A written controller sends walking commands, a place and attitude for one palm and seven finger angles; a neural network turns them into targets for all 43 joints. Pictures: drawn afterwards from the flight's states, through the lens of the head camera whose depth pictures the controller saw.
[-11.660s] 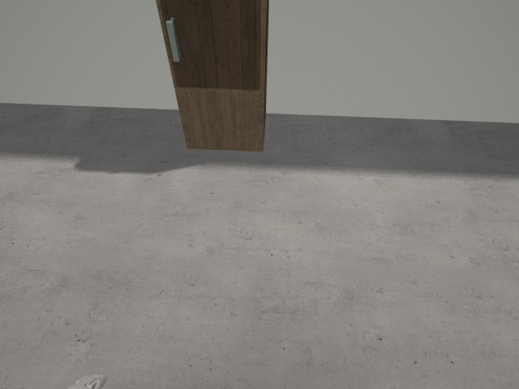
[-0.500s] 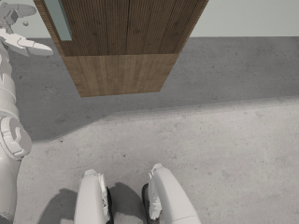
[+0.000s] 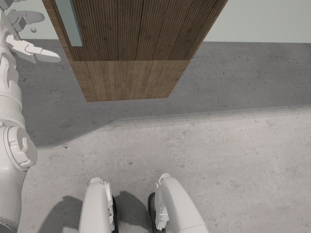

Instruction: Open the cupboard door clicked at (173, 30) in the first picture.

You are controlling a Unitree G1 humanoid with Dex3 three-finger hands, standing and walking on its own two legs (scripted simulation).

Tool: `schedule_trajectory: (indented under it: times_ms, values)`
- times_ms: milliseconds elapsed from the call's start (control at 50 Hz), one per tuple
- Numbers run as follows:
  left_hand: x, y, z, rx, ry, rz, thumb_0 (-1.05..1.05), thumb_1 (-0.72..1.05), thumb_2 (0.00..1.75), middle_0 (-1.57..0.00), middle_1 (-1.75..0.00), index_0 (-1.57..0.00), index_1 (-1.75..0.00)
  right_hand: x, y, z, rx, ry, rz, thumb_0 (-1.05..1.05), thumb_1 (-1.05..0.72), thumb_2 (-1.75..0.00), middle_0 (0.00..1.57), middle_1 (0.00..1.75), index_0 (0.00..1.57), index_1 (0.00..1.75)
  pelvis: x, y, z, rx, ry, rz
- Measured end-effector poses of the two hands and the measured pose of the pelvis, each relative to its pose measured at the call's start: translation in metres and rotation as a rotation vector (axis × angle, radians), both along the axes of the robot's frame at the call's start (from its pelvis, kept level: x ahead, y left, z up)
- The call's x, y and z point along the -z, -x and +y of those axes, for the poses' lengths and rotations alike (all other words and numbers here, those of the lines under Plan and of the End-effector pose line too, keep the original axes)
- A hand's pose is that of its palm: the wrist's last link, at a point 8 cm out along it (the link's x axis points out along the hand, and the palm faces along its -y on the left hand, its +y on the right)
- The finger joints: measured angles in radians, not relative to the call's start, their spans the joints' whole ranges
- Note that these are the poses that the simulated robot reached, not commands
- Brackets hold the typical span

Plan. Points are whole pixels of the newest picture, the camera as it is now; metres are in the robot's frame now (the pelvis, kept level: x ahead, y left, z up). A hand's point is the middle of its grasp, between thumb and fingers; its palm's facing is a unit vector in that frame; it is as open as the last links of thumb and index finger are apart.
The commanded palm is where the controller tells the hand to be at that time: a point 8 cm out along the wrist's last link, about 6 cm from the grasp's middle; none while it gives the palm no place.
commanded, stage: move the hooked fingers beside the handle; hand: left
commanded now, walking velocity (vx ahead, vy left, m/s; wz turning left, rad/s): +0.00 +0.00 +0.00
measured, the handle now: (68, 8) +0.62 +0.15 +0.05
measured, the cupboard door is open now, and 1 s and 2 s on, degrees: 0 0 0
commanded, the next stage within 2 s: slide the fingers in behind the handle in 0.28 s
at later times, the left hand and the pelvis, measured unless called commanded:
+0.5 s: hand (40, 32) +0.56 +0.20 +0.04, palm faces +0.03 -1.00 -0.02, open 14.0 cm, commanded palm +0.55 +0.22 +0.05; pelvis +0.00 +0.00 +0.00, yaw +0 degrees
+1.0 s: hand (54, 33) +0.56 +0.18 +0.05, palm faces +0.02 -1.00 -0.01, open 14.0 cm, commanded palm +0.54 +0.20 +0.05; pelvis -0.01 +0.00 +0.00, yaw +0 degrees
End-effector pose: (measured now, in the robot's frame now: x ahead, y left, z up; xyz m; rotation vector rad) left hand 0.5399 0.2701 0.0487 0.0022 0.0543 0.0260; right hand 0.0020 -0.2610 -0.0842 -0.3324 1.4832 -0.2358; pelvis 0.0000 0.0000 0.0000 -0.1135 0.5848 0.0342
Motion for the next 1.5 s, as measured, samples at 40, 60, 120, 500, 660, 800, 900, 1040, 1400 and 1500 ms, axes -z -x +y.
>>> schedule_trajectory:
  times_ms: [40, 60, 120, 500, 660, 800, 900, 1040, 1400, 1500]
  values:
    - [0.0, 0.0, -0.001, 0.0, 0.0, -0.005, -0.02, -0.5, 0.3, -0.29, -1.2, -0.3, -1.2, -0.001, -0.004, -0.002, -0.004, 0.009, -0.016, 0.0, -0.9, -0.9, 0.2, 0.3, 0.21, 0.29, 0.0, 0.0, 0.001, 0.001, 0.001, -0.001]
    - [0.001, 0.0, -0.001, -0.001, -0.001, -0.007, -0.02, -0.5, 0.3, -0.3, -1.2, -0.3, -1.2, -0.001, -0.006, -0.003, -0.006, 0.011, -0.022, 0.0, -0.9, -0.9, 0.2, 0.3, 0.21, 0.29, 0.001, 0.0, 0.001, 0.002, 0.001, -0.002]
    - [0.004, 0.0, -0.002, 0.0, -0.013, -0.008, -0.02, -0.5, 0.3, -0.3, -1.2, -0.3, -1.2, 0.0, -0.008, -0.004, -0.01, 0.014, -0.029, 0.0, -0.9, -0.9, 0.2, 0.3, 0.2, 0.29, 0.003, 0.0, 0.002, 0.002, 0.002, -0.002]
    - [0.003, 0.001, -0.012, 0.001, -0.015, -0.01, -0.02, -0.5, 0.3, -0.29, -1.2, -0.3, -1.2, 0.009, 0.012, 0.009, 0.024, -0.037, 0.029, 0.0, -0.9, -0.9, 0.2, 0.3, 0.21, 0.29, 0.003, 0.003, 0.0, 0.003, -0.003, -0.003]
    - [0.0, 0.001, -0.025, 0.004, -0.011, -0.022, -0.02, -0.5, 0.3, -0.3, -1.2, -0.3, -1.2, 0.006, 0.014, 0.003, 0.029, -0.027, 0.012, 0.0, -0.9, -0.9, 0.2, 0.3, 0.21, 0.29, 0.003, 0.004, -0.002, 0.006, -0.006, -0.009]
    - [0.003, 0.004, -0.03, -0.007, -0.006, -0.024, -0.02, -0.5, 0.3, -0.3, -1.2, -0.3, -1.2, 0.006, 0.014, -0.001, 0.027, -0.022, 0.003, 0.0, -0.9, -0.9, 0.2, 0.3, 0.2, 0.29, 0.004, 0.005, -0.003, 0.007, -0.009, -0.014]
    - [0.003, 0.006, -0.032, -0.005, -0.012, -0.034, -0.02, -0.5, 0.3, -0.3, -1.2, -0.3, -1.2, 0.008, 0.013, -0.001, 0.023, -0.024, 0.002, 0.0, -0.9, -0.9, 0.2, 0.3, 0.2, 0.29, 0.004, 0.006, -0.004, 0.004, -0.009, -0.013]
    - [0.001, 0.007, -0.043, 0.004, -0.004, -0.036, -0.02, -0.5, 0.3, -0.29, -1.2, -0.3, -1.2, 0.009, 0.01, 0.0, 0.017, -0.035, 0.001, 0.0, -0.9, -0.9, 0.2, 0.3, 0.2, 0.29, 0.003, 0.005, -0.004, 0.001, -0.011, -0.015]
    - [0.003, 0.006, -0.061, -0.001, -0.009, -0.042, -0.02, -0.5, 0.3, -0.3, -1.2, -0.3, -1.2, 0.011, 0.011, 0.005, 0.027, -0.055, -0.01, 0.0, -0.9, -0.9, 0.2, 0.3, 0.2, 0.29, 0.003, 0.004, -0.003, 0.003, -0.015, -0.017]
    - [0.003, 0.005, -0.07, 0.008, -0.002, -0.043, -0.02, -0.5, 0.3, -0.29, -1.2, -0.3, -1.2, 0.012, 0.013, 0.006, 0.026, -0.057, 0.006, 0.0, -0.9, -0.9, 0.2, 0.3, 0.2, 0.29, 0.003, 0.004, -0.002, -0.001, -0.016, -0.015]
